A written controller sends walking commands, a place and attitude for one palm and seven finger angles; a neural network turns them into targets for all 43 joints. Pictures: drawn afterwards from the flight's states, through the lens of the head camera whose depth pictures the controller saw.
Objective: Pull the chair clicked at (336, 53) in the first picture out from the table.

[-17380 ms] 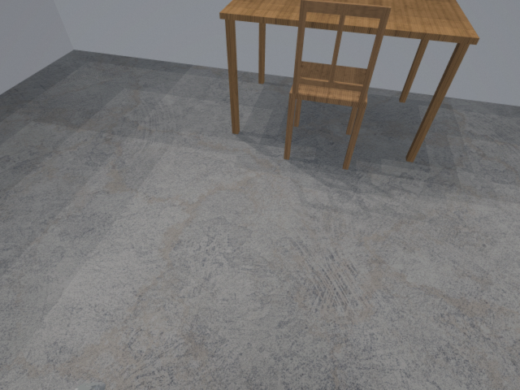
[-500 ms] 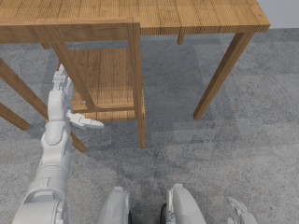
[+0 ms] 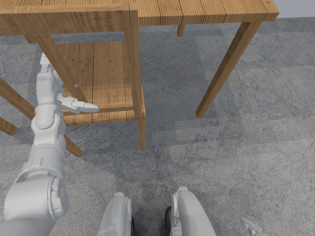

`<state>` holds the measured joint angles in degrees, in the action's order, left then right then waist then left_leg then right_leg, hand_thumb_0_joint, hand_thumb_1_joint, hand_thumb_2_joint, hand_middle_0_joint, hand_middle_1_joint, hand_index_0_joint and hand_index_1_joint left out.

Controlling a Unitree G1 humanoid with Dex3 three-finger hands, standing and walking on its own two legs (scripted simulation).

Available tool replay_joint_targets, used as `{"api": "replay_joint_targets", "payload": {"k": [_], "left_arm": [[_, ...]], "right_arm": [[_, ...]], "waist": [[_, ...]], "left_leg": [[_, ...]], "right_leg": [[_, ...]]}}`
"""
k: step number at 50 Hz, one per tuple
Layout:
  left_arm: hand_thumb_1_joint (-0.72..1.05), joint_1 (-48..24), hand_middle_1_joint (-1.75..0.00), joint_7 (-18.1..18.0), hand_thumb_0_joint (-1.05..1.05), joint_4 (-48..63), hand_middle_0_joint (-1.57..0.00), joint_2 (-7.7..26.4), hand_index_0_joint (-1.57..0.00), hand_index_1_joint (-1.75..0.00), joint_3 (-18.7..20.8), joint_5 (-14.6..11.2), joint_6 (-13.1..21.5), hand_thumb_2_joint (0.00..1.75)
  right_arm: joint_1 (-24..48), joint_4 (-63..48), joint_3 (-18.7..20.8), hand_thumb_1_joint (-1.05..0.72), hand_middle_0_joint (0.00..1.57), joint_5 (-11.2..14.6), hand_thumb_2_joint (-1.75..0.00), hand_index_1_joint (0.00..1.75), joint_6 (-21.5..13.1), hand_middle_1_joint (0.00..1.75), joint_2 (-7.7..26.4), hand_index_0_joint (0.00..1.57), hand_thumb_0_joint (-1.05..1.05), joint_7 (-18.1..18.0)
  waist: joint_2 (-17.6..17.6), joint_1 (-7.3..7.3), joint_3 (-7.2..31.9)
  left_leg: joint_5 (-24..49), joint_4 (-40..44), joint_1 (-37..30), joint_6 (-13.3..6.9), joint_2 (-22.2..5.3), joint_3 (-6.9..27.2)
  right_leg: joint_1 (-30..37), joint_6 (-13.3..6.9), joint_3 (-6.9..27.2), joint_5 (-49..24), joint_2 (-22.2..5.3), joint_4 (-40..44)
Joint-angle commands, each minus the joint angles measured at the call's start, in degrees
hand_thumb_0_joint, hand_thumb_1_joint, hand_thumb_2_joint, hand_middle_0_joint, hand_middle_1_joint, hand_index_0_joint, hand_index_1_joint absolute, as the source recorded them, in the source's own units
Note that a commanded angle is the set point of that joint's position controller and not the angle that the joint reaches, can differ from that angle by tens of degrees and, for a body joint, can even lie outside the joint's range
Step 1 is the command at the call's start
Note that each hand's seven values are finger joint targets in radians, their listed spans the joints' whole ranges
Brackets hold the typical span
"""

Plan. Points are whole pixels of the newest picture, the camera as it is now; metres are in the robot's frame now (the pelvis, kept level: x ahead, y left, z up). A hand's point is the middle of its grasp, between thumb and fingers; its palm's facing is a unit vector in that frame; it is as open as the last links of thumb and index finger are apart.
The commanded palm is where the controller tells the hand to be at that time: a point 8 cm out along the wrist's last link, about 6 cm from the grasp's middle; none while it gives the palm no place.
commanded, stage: push the fingers through the gap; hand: left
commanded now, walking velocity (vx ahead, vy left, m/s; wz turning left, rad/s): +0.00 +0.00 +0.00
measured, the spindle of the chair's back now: (68, 79) +0.50 +0.21 +0.03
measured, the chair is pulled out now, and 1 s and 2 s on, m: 0.00 0.00 0.03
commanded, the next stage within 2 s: hook a spindle and tug to test in 0.32 s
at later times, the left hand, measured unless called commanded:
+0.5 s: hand (76, 87) +0.47 +0.18 +0.04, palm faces +0.10 -0.99 -0.04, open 16.9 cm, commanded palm +0.44 +0.23 +0.04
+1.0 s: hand (77, 86) +0.47 +0.18 +0.04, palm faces +0.11 -0.99 -0.03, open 11.5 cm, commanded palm +0.44 +0.22 +0.04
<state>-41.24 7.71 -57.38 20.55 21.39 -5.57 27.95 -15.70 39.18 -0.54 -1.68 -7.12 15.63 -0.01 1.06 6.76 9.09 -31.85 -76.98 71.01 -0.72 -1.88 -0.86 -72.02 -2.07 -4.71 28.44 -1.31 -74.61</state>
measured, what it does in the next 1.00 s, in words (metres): stands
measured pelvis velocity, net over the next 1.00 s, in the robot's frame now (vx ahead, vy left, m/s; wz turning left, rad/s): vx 0.00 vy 0.00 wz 0.00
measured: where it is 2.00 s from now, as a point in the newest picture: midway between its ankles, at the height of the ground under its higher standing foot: outside the picture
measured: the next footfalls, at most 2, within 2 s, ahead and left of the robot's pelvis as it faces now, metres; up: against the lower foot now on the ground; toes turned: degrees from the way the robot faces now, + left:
none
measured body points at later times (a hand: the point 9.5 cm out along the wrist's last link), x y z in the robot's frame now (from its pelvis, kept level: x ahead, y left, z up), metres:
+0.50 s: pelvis +0.01 +0.00 +0.01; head +0.14 +0.02 +0.44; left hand +0.46 +0.24 +0.05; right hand +0.08 -0.26 -0.11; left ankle +0.03 +0.11 -0.60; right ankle +0.06 -0.10 -0.60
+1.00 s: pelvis +0.00 +0.00 +0.01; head +0.14 +0.01 +0.43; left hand +0.46 +0.24 +0.04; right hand +0.08 -0.26 -0.11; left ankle +0.03 +0.11 -0.60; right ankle +0.06 -0.10 -0.60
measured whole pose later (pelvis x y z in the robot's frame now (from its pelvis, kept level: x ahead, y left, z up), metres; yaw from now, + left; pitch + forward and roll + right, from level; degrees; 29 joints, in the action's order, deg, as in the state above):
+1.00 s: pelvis +0.00 +0.00 +0.01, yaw +0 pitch +26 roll -1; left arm -39.6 6.1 -56.4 19.4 20.3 -5.4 28.4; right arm -15.9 38.7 -0.6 -1.7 -5.0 15.0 0.7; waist 1.0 6.7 9.1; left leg -32.0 -75.9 69.7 -0.8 -1.9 -0.8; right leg -70.6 -1.8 -4.6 28.4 -1.0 -73.3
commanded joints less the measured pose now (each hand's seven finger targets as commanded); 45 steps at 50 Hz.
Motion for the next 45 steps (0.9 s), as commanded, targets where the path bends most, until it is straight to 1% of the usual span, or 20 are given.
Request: {"api": "replay_joint_targets", "payload": {"k": [1,3,4,7,9,10,12,15,17,18,21,23,25,28,31,34,36,38,41,45], "left_arm": [[-0.5,-18.64,-0.08,-0.19,0.0,13.34,-0.06,10.55,-0.06,-0.08,-0.07,-0.48,4.29,0.3],[-0.5,-17.82,-0.08,-0.54,0.0,11.02,-0.06,10.53,-0.06,-0.08,0.16,-0.51,3.57,0.3],[-0.5,-19.37,-0.08,-0.73,0.0,11.03,-0.06,10.44,-0.06,-0.08,-0.26,-0.25,3.5,0.3],[-0.5,-21.1,-0.08,-1.94,0.0,13.65,-0.06,12.99,-0.06,-0.08,1.8,0.11,4.34,0.3],[-0.5,-19.01,-0.08,-2.26,0.0,14.05,-0.06,10.64,-0.06,-0.08,0.25,0.35,4.8,0.3],[-0.5,-18.63,-0.08,-2.46,0.0,14.28,-0.06,10.9,-0.06,-0.08,0.42,0.5,5.04,0.3],[-0.5,-18.94,-0.08,-2.5,0.0,13.13,-0.06,9.59,-0.06,-0.08,-0.61,0.55,5.0,0.3],[-0.5,-17.74,-0.08,-2.27,0.0,11.54,-0.06,11.66,-0.06,-0.08,1.02,0.55,4.78,0.3],[-0.5,-18.96,-0.08,-2.27,0.0,13.25,-0.06,12.04,-0.06,-0.08,1.28,0.5,5.35,0.3],[-0.5,-18.97,-0.08,-2.0,0.0,13.91,-0.06,10.13,-0.06,-0.08,-0.25,0.3,5.55,0.3],[-0.5,-17.06,-0.08,-1.79,0.0,14.61,-0.06,9.71,-0.06,-0.08,-0.48,-0.01,5.62,0.3],[-0.5,-16.98,-0.19,-1.57,0.0,13.89,-0.1,8.36,-0.1,-0.19,-1.75,-0.08,5.25,0.3],[-0.5,-18.13,-0.3,-1.72,0.0,12.96,-0.13,9.4,-0.13,-0.3,-0.87,-0.16,4.91,0.3],[-0.5,-20.13,-0.46,-1.99,0.0,13.52,-0.18,8.97,-0.18,-0.46,-1.37,-0.01,5.3,0.3],[-0.5,-20.11,-0.63,-2.3,0.0,13.41,-0.24,9.99,-0.24,-0.63,-0.7,0.27,5.89,0.3],[-0.5,-20.76,-0.79,-2.15,0.0,12.35,-0.29,9.36,-0.29,-0.79,-1.38,0.54,5.84,0.3],[-0.5,-20.76,-0.9,-2.14,0.0,11.27,-0.32,10.75,-0.32,-0.9,-0.1,0.44,5.53,0.3],[-0.39,-19.25,-1.01,-1.88,0.0,12.83,-0.36,10.68,-0.36,-1.01,0.09,0.29,5.42,0.35],[-0.22,-20.41,-1.18,-1.69,0.0,12.45,-0.41,9.99,-0.41,-1.18,-0.7,0.17,5.06,0.42],[0.0,-19.51,-1.4,-1.62,0.0,12.9,-0.48,10.13,-0.48,-1.4,-0.47,-0.2,4.9,0.52]], "right_arm": [[-7.48,-4.53,3.97,-0.9,0.2,0.04,-0.9,0.3,-1.33,0.3,9.29,0.2,0.0,0.19],[-7.6,-4.08,3.86,-0.9,0.2,0.21,-0.9,0.3,-0.76,0.3,9.32,0.2,0.0,0.19],[-7.55,-3.96,3.74,-0.9,0.2,0.19,-0.9,0.3,-0.54,0.3,9.36,0.2,0.0,0.18],[-7.77,-4.12,3.79,-0.9,0.2,-0.06,-0.9,0.3,-0.4,0.3,9.43,0.2,0.0,0.08],[-7.58,-4.28,3.84,-0.9,0.2,-0.13,-0.9,0.3,-0.38,0.3,9.01,0.2,0.0,0.31],[-7.63,-4.14,3.87,-0.9,0.2,-0.18,-0.9,0.3,-0.23,0.3,9.13,0.2,0.0,0.35],[-7.54,-3.9,3.86,-0.9,0.2,-0.16,-0.9,0.3,-0.11,0.3,9.01,0.2,0.0,0.41],[-7.39,-3.98,3.62,-0.9,0.2,-0.06,-0.9,0.3,0.19,0.3,9.11,0.2,0.0,0.21],[-7.27,-4.18,3.58,-0.9,0.2,-0.16,-0.9,0.3,0.17,0.3,9.01,0.2,0.0,0.13],[-7.07,-4.32,3.6,-0.9,0.2,-0.18,-0.9,0.3,0.11,0.3,8.79,0.2,0.0,0.23],[-7.32,-4.33,3.91,-0.9,0.2,-0.12,-0.9,0.3,0.18,0.3,9.01,0.2,0.0,0.39],[-6.9,-4.12,3.79,-0.9,0.2,0.11,-0.9,0.3,0.34,0.3,8.81,0.2,0.0,0.36],[-6.99,-3.84,3.74,-0.9,0.2,0.07,-0.9,0.3,0.49,0.3,8.97,0.2,0.0,0.2],[-6.57,-3.94,3.65,-0.9,0.2,0.02,-0.9,0.3,0.3,0.3,8.7,0.2,0.0,0.08],[-6.65,-4.06,3.77,-0.9,0.2,-0.13,-0.9,0.3,0.22,0.3,8.97,0.2,0.0,0.03],[-6.48,-3.99,3.59,-0.9,0.2,-0.21,-0.9,0.3,0.21,0.3,8.77,0.2,0.0,0.13],[-6.86,-3.94,3.54,-0.9,0.2,-0.26,-0.9,0.3,0.35,0.3,9.03,0.2,0.0,0.02],[-6.68,-4.52,3.68,-0.9,0.2,-0.13,-0.9,0.3,0.4,0.3,8.8,0.2,0.0,0.1],[-6.9,-4.31,3.54,-0.9,0.2,-0.09,-0.9,0.3,0.43,0.3,8.81,0.2,0.0,0.06],[-6.67,-4.34,3.56,-0.9,0.2,0.01,-0.9,0.3,0.36,0.3,8.63,0.2,0.0,0.08]], "waist": [[5.06,-0.29,31.8],[2.26,0.3,28.37],[2.96,0.54,26.95],[3.06,-0.02,29.5],[4.26,-0.26,29.44],[4.09,-0.29,29.43],[3.16,0.41,27.87],[1.93,-0.14,26.59],[3.44,-0.27,27.93],[3.66,-0.03,28.7],[4.42,-0.13,29.12],[4.43,0.19,27.24],[1.98,0.52,26.47],[3.89,0.42,26.45],[2.98,0.57,27.83],[4.22,0.49,28.08],[3.4,0.64,27.83],[3.71,-0.11,30.55],[3.69,0.61,29.0],[3.64,0.25,29.19]], "left_leg": [[18.28,9.9,-19.5,0.28,2.49,3.12],[16.18,10.08,-17.09,0.13,2.23,3.16],[14.46,10.59,-16.51,0.19,2.25,3.33],[14.38,10.73,-17.02,0.03,2.4,3.22],[15.89,10.89,-18.54,0.27,2.41,3.12],[16.27,10.98,-18.88,0.4,2.26,3.31],[15.1,10.9,-17.97,0.25,2.27,3.19],[13.5,11.22,-15.81,0.07,2.47,2.87],[14.58,11.16,-17.02,0.12,2.46,2.92],[15.25,11.0,-17.92,0.16,2.49,2.96],[18.05,11.12,-20.41,0.51,2.25,3.22],[16.79,11.27,-19.49,0.6,2.18,3.27],[15.03,11.21,-17.65,0.27,2.25,3.32],[14.39,11.1,-17.82,0.27,2.52,3.08],[14.99,10.71,-18.17,0.19,2.51,3.24],[14.92,10.28,-17.53,0.2,2.71,3.06],[15.62,10.23,-17.03,0.09,2.69,3.04],[17.24,9.89,-17.9,0.19,2.69,2.75],[16.36,10.12,-17.42,0.09,2.64,2.91],[15.42,9.95,-16.61,0.03,2.7,2.51]], "right_leg": [[18.66,0.45,3.73,-16.17,2.76,9.28],[18.19,0.74,3.7,-14.57,2.78,9.96],[17.36,0.72,3.55,-12.85,2.7,10.13],[18.81,0.71,3.87,-12.75,2.71,10.21],[18.63,0.57,3.64,-13.86,2.85,10.25],[18.43,0.52,3.51,-14.03,2.88,10.13],[17.93,0.68,3.54,-13.14,2.89,10.55],[19.69,0.58,4.02,-12.48,2.84,11.02],[19.58,0.55,3.95,-13.29,2.81,10.62],[19.58,0.58,3.86,-13.89,2.83,10.56],[18.81,0.42,3.38,-15.72,3.05,10.24],[18.17,0.5,3.37,-14.76,2.83,10.59],[18.92,0.63,3.52,-13.76,2.84,10.83],[18.38,0.57,3.81,-13.12,2.66,10.94],[18.46,0.56,3.77,-13.67,2.79,10.51],[18.64,0.53,4.07,-13.85,2.64,10.34],[19.22,0.54,4.04,-14.79,2.69,10.17],[20.61,0.6,4.23,-16.59,2.6,9.96],[19.77,0.62,4.1,-15.76,2.69,10.08],[20.81,0.67,4.66,-15.26,2.65,10.76]]}}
